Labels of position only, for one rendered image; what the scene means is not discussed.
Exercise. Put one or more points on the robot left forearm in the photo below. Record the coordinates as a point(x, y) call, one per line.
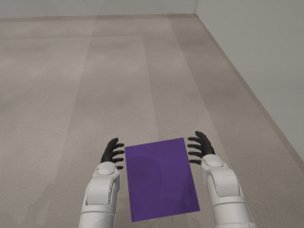
point(100, 199)

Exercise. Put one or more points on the carton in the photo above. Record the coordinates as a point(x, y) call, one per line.
point(160, 180)

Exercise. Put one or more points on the left robot hand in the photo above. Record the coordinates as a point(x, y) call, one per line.
point(109, 153)

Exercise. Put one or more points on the robot right forearm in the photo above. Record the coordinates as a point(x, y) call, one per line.
point(225, 194)

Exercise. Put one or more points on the right robot hand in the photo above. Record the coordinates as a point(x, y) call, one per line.
point(205, 147)

